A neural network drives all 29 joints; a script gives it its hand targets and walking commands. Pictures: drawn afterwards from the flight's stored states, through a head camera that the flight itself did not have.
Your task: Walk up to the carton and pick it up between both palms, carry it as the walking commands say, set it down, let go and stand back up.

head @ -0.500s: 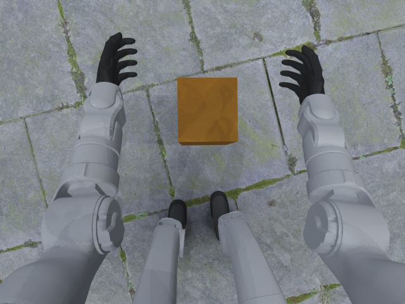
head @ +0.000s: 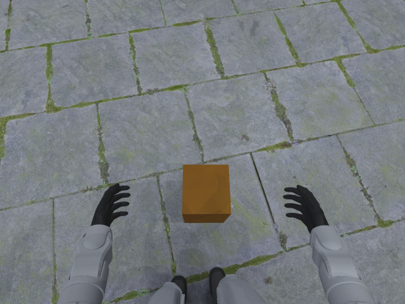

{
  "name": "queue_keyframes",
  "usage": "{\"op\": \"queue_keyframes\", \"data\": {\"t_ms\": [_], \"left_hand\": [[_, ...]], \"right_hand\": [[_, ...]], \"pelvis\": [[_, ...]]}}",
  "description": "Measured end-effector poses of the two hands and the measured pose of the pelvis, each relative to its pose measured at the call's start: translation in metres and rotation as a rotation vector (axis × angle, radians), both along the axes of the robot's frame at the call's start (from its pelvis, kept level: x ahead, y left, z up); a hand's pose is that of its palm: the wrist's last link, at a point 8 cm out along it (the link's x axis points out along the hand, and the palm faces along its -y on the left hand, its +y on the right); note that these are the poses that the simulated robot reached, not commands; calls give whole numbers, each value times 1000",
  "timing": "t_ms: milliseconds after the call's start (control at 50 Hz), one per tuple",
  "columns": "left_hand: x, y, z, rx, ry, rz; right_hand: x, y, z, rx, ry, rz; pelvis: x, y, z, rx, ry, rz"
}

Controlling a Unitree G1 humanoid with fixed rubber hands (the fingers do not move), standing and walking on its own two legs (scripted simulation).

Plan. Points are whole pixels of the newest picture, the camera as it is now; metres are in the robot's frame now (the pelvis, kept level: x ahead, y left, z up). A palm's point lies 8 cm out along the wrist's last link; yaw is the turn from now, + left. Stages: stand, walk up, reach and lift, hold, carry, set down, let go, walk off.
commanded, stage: let go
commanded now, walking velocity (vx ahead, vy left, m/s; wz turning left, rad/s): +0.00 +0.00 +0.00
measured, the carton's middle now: (204, 196) +0.44 -0.03 -0.62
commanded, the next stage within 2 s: stand in 0.74 s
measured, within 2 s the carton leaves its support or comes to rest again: neither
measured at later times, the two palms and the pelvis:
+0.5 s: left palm (60, 283) +0.18 +0.25 -0.05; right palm (326, 264) +0.18 -0.22 -0.04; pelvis +0.01 +0.02 +0.02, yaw +0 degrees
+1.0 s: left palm (60, 290) +0.16 +0.26 -0.08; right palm (343, 278) +0.15 -0.26 -0.07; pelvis +0.05 +0.01 +0.02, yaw -3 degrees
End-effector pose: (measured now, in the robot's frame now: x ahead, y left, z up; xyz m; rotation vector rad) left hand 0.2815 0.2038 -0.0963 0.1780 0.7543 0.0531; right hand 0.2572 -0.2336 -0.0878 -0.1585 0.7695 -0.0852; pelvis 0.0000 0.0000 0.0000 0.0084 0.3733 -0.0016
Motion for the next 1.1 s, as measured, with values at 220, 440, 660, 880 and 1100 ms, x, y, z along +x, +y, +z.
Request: {"op": "queue_keyframes", "data": {"t_ms": [220,440,660,880,1100], "left_hand": [[-79,32,36,26,31,2],[-106,45,49,8,33,28],[-105,38,48,3,36,9],[-121,53,26,100,121,14],[-114,56,8,120,208,11]], "right_hand": [[-75,9,33,2,28,8],[-80,14,43,-10,22,31],[-80,16,42,-20,43,10],[-97,-9,26,-115,42,-51],[-108,-26,10,-132,120,-109]], "pelvis": [[11,6,18,-11,-273,-3],[12,14,20,-19,-448,-4],[14,15,18,-18,-483,-10],[33,13,17,-26,-367,-38],[61,8,13,-28,-307,-63]]}}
